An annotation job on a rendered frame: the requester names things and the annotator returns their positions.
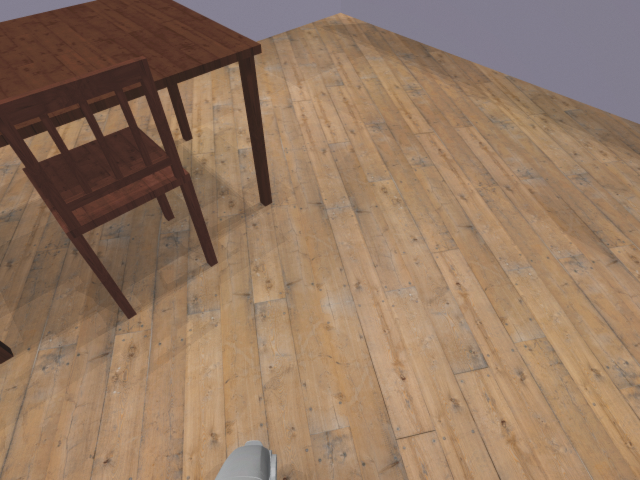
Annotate table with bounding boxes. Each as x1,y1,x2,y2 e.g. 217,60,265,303
0,0,272,364

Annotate left robot thigh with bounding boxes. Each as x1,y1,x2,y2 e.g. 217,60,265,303
215,445,277,480

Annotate chair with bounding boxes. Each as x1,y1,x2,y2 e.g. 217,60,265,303
0,56,218,319

